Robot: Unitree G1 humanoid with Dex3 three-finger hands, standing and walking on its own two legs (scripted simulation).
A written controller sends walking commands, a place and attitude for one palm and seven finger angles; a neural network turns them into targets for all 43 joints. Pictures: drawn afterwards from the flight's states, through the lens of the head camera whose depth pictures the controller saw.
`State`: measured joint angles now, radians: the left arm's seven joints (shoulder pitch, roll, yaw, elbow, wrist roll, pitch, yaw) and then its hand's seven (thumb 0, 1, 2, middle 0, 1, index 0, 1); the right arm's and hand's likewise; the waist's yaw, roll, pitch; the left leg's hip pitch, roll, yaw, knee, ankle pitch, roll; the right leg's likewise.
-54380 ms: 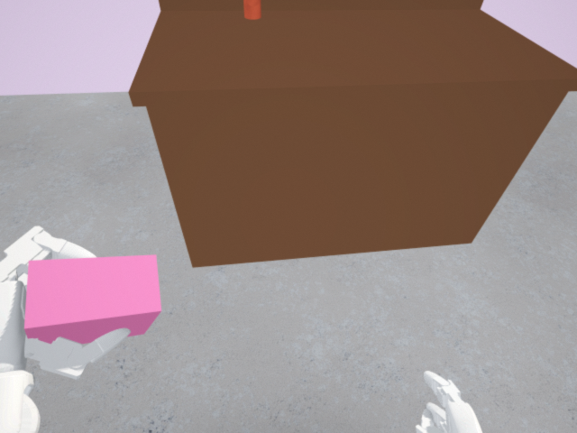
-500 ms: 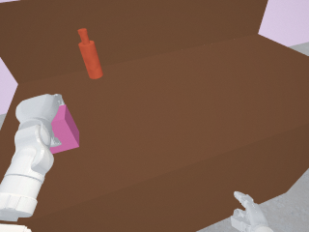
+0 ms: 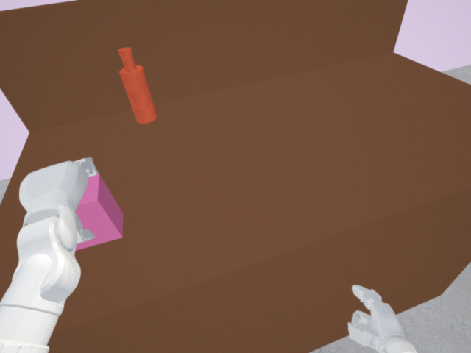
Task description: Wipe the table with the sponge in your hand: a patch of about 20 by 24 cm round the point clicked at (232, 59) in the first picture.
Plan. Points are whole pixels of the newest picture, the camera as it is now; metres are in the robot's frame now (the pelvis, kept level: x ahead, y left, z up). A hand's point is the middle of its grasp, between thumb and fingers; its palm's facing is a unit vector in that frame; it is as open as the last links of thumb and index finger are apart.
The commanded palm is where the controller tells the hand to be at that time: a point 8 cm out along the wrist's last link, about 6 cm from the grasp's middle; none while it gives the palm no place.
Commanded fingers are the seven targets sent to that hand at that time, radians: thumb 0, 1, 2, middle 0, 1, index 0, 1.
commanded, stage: wipe back along the first lane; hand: left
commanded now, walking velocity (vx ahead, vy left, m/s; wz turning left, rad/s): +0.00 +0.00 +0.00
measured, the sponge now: (85, 221) +0.28 +0.31 +0.11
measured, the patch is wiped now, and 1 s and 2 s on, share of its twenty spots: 0.95 0.95 0.95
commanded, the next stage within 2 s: lift the sponge slowly off the table in 0.52 s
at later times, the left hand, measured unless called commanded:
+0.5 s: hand (72, 228) +0.24 +0.28 +0.15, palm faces +0.22 -0.09 -0.97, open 10.3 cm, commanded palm +0.18 +0.26 +0.17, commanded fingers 0.00 0.10 1.30 -1.20 -1.60 -1.20 -1.60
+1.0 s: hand (77, 236) +0.22 +0.26 +0.15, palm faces +0.24 -0.13 -0.96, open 10.3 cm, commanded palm +0.18 +0.25 +0.20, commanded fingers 0.00 0.10 1.30 -1.20 -1.60 -1.20 -1.60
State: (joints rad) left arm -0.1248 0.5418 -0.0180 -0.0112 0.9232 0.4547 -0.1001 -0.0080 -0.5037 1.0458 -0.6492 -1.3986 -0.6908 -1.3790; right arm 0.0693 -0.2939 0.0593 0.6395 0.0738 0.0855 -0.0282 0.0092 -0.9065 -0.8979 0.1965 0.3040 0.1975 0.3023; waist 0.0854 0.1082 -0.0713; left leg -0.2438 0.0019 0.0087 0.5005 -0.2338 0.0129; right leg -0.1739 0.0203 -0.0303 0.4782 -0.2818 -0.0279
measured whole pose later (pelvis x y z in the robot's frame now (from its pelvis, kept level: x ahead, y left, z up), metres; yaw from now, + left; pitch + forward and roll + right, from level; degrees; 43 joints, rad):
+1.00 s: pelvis -0.01 -0.01 +0.00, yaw +0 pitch -4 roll +0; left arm 0.08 0.48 -0.07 -0.33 0.87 0.53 -0.03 -0.01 -0.51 1.05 -0.67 -1.37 -0.71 -1.35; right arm 0.04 -0.26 0.09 0.63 0.07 0.04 -0.05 0.01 -0.91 -0.90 0.20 0.30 0.18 0.30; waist 0.13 0.11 -0.06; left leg -0.21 0.01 0.00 0.51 -0.23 0.00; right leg -0.15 0.03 -0.03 0.50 -0.28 -0.04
